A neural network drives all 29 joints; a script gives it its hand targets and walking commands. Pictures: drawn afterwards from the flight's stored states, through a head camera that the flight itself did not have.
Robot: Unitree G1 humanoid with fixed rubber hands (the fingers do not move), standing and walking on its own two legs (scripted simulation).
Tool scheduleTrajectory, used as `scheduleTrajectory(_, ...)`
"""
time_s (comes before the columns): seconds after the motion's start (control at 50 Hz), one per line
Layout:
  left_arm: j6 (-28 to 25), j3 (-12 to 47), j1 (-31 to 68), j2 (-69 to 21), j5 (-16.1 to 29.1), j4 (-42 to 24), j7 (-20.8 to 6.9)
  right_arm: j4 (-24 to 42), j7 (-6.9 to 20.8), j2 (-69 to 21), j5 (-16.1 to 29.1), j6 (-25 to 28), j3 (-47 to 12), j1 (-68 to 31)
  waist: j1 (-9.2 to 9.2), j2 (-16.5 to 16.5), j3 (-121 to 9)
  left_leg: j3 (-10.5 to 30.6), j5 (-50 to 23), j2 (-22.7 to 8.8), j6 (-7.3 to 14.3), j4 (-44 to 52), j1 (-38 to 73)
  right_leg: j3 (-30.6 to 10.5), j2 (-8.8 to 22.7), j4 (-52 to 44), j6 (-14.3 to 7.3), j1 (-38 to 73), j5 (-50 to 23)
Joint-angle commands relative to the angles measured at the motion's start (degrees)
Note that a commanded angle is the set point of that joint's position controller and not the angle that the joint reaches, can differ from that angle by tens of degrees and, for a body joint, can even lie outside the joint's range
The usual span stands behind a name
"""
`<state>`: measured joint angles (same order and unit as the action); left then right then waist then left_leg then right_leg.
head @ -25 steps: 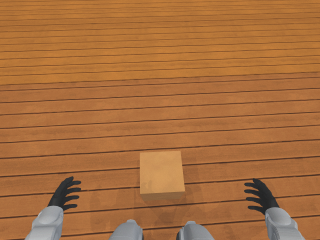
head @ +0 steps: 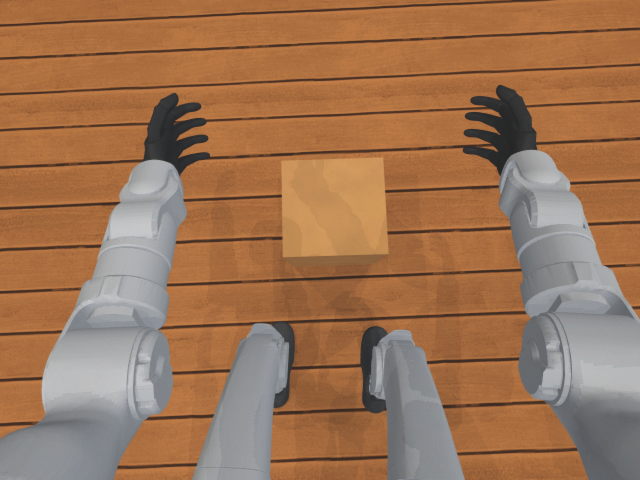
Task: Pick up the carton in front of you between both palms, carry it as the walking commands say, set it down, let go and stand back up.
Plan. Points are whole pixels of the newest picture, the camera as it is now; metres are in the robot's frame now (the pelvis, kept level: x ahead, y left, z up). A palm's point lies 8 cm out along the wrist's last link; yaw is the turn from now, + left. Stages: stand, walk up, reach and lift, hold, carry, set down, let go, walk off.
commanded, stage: reach and lift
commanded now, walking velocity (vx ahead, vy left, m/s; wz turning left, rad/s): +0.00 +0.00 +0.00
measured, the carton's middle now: (332, 218) +0.49 +0.01 -0.52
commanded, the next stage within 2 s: none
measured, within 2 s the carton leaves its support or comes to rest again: leaves its support in 1.86 s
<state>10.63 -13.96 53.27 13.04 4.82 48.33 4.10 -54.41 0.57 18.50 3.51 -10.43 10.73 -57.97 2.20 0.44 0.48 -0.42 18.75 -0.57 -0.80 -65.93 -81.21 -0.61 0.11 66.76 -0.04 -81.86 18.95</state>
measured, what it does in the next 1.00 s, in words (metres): lowers itself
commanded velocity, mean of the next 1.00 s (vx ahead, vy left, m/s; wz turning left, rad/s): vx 0.00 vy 0.00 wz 0.00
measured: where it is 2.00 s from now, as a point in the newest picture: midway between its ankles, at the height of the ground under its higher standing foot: (325, 382)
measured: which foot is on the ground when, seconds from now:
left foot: down 0.00-1.00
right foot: down 0.00-1.00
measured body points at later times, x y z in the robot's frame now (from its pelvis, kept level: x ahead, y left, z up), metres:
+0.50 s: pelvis +0.02 +0.00 -0.12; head +0.35 -0.01 +0.19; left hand +0.49 +0.21 -0.28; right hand +0.52 -0.19 -0.28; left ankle +0.10 +0.13 -0.61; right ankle +0.09 -0.12 -0.61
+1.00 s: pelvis -0.03 +0.00 -0.27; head +0.34 +0.00 -0.02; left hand +0.49 +0.20 -0.46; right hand +0.51 -0.18 -0.46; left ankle +0.09 +0.13 -0.61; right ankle +0.09 -0.12 -0.61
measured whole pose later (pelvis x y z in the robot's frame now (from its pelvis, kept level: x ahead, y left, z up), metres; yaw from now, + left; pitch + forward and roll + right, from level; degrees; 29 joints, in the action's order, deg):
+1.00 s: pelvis -0.03 +0.00 -0.27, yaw +1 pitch +39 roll +1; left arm 0.5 -4.7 77.6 18.4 15.6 64.9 8.5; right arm -67.3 -5.8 23.2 14.9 -0.6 0.8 -80.1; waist 1.6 -0.9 17.6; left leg 0.1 28.8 0.5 -1.3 -121.5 -131.6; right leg -1.2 0.2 122.3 0.3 -132.1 29.3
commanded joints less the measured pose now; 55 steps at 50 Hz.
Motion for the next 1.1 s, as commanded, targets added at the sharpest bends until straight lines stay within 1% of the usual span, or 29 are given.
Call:
scheduleTrajectory(0.0, -1.11, -2.65, 18.09, 6.43, -0.90, -3.29, 0.56, 2.29, -0.26, 7.48, -0.90, 1.05, 1.87, -20.07, 0.62, 1.96, -51.46, -2.47, 1.66, 3.33, -1.37, 5.98, 19.37, 1.27, -2.99, -6.32, 1.44, 23.69, 1.98)
scheduleTrajectory(0.06, -2.12, -4.62, 18.44, 5.69, -2.95, -2.85, 0.54, 1.34, -0.40, 7.03, -3.06, 1.88, 3.31, -20.66, 0.64, 2.34, -56.70, -2.87, -1.88, 3.84, -1.68, 5.69, 19.05, 1.42, -3.35, -6.16, 1.39, 24.64, -1.41)
scheduleTrajectory(0.12, -4.06, -6.34, 17.42, 4.45, -5.06, -2.45, -0.05, 1.41, -0.37, 5.01, -4.97, 3.54, 5.01, -19.74, 0.74, 2.61, -57.05, -2.88, -5.90, 4.19, -1.74, 4.62, 15.81, 0.96, -3.51, -5.00, 1.24, 23.04, -5.87)
scheduleTrajectory(0.18, -6.31, -7.33, 16.05, 3.04, -6.30, -2.19, -0.68, 1.75, -0.55, 2.73, -6.30, 5.60, 6.38, -18.43, 0.66, 2.80, -55.43, -2.69, -8.84, 4.31, -1.88, 1.85, 9.96, 0.27, -3.47, -2.27, 1.30, 19.10, -10.06)
scheduleTrajectory(0.26, -8.67, -7.55, 12.96, 1.75, -6.70, -1.09, -1.03, 1.63, -1.32, 0.25, -6.82, 7.69, 6.72, -14.63, 0.41, 2.93, -53.99, -2.48, -11.98, 4.24, -2.14, -4.59, 1.18, -0.30, -3.32, 4.19, 1.64, 12.16, -15.15)
scheduleTrajectory(0.32, -10.03, -6.77, 11.00, 1.75, -5.75, -0.30, -0.81, 1.82, -2.12, -0.17, -6.01, 8.83, 6.03, -12.14, 0.13, 2.54, -54.42, -2.28, -13.93, 4.29, -2.35, -10.48, -4.36, -0.52, -3.26, 10.27, 1.81, 6.40, -17.71)
scheduleTrajectory(0.36, -10.81, -5.59, 10.74, 2.27, -4.32, -0.67, -0.40, 2.87, -2.74, 0.37, -4.79, 9.52, 4.88, -11.70, -0.06, 2.38, -56.74, -2.01, -15.96, 4.42, -2.31, -14.64, -6.62, -0.57, -3.32, 14.51, 1.78, 3.79, -19.64)
scheduleTrajectory(0.46, -11.54, -0.97, 10.90, 4.96, 0.93, -4.49, 1.28, 7.72, -4.17, 3.66, 0.24, 10.37, 0.35, -11.91, -0.47, 2.58, -67.89, -1.59, -21.11, 4.69, -2.32, -24.36, -6.46, -0.24, -3.43, 24.72, 1.83, 3.21, -24.21)
scheduleTrajectory(0.52, -11.09, 1.61, 13.11, 6.67, 3.87, -6.71, 2.35, 9.95, -4.86, 5.62, 3.37, 10.00, -2.12, -14.04, -0.44, 2.17, -71.10, -2.01, -19.79, 4.49, -2.48, -29.45, -6.25, 0.35, -3.32, 29.62, 1.80, 1.51, -21.67)
scheduleTrajectory(0.56, -10.56, 2.87, 15.22, 7.50, 5.43, -8.26, 2.96, 11.41, -5.31, 6.85, 5.06, 9.56, -3.34, -16.34, -0.44, 2.05, -72.39, -2.41, -17.31, 4.26, -2.46, -32.09, -6.36, 0.90, -3.20, 32.13, 1.78, 0.61, -18.75)
scheduleTrajectory(0.6, -9.76, 3.57, 17.46, 8.30, 6.48, -8.33, 3.52, 11.40, -5.71, 7.87, 6.27, 8.88, -4.19, -18.88, -0.33, 2.15, -71.88, -2.74, -13.54, 3.98, -2.31, -34.07, -7.31, 1.45, -3.01, 34.07, 1.76, -0.74, -14.64)
scheduleTrajectory(0.64, -8.95, 3.90, 19.90, 8.86, 7.08, -6.56, 4.00, 9.30, -6.00, 8.35, 7.09, 8.15, -4.85, -21.19, -0.23, 2.24, -67.87, -2.99, -8.21, 3.57, -2.20, -35.46, -9.83, 1.75, -2.65, 35.39, 1.73, -3.50, -8.93)
scheduleTrajectory(0.7, -8.39, 4.51, 24.01, 9.08, 7.75, -1.59, 4.41, 3.95, -6.21, 8.71, 8.04, 7.64, -5.49, -24.72, -0.25, 2.33, -59.50, -2.88, -0.64, 2.69, -1.92, -37.45, -13.95, 1.69, -1.80, 36.96, 1.61, -9.15, -0.64)
scheduleTrajectory(0.74, -8.54, 4.84, 26.78, 9.25, 8.09, 2.19, 4.43, 0.15, -6.19, 9.06, 8.63, 7.83, -5.98, -27.13, -0.20, 2.20, -54.79, -2.57, 2.49, 2.09, -1.71, -39.02, -15.95, 1.36, -1.22, 38.22, 1.46, -12.69, 3.00)
scheduleTrajectory(0.78, -8.98, 5.23, 29.03, 9.58, 8.35, 5.55, 4.36, -3.22, -6.15, 9.50, 9.17, 8.32, -6.59, -29.12, -0.20, 1.90, -51.59, -2.17, 4.01, 1.63, -1.57, -40.58, -17.03, 1.00, -0.75, 39.63, 1.34, -15.08, 4.90)
scheduleTrajectory(0.86, -10.21, 6.26, 32.89, 10.60, 8.99, 10.39, 4.25, -8.04, -6.08, 10.60, 10.09, 9.68, -7.71, -32.67, -0.28, 1.23, -47.80, -1.28, 3.84, 1.07, -1.47, -43.70, -17.90, 0.39, -0.10, 42.76, 1.18, -17.93, 5.30)
scheduleTrajectory(0.9, -10.94, 7.01, 34.72, 11.12, 9.60, 11.27, 4.26, -8.78, -6.11, 11.12, 10.61, 10.45, -8.38, -34.52, -0.38, 1.06, -47.85, -0.98, 2.62, 0.94, -1.54, -45.27, -17.59, 0.16, 0.11, 44.42, 1.14, -17.85, 4.10)
scheduleTrajectory(0.96, -11.99, 8.42, 37.10, 12.28, 11.08, 10.54, 4.67, -7.68, -6.55, 12.25, 11.92, 11.45, -9.71, -37.30, -0.50, 1.16, -52.01, -1.00, -0.59, 1.01, -1.77, -47.61, -15.55, 0.08, 0.13, 46.87, 1.18, -14.81, 0.72)
scheduleTrajectory(0.98, -12.26, 9.35, 37.04, 11.58, 12.47, 9.98, 4.81, -6.97, -6.80, 12.79, 12.36, 11.75, -10.13, -37.77, -0.92, 1.02, -54.22, -1.03, -1.97, 1.19, -1.81, -48.17, -13.75, 0.29, 0.05, 47.46, 1.22, -13.63, -0.42)
scheduleTrajectory(1.02, -12.30, 12.10, 36.75, 9.68, 15.12, 11.39, 4.75, -6.12, -6.93, 13.27, 13.35, 12.18, -11.93, -38.98, -1.87, 1.28, -56.43, -1.10, -4.21, 1.55, -1.99, -49.23, -12.56, 0.57, 0.19, 48.50, 1.10, -11.96, -2.56)
scheduleTrajectory(1.08, -12.11, 13.48, 36.27, 8.36, 16.76, 10.09, 5.18, -4.08, -6.76, 14.18, 13.75, 12.27, -12.69, -39.75, -2.31, 2.14, -59.03, -1.39, -5.90, 2.24, -2.18, -49.89, -11.96, 0.88, 0.28, 49.46, 1.12, -9.83, -4.54)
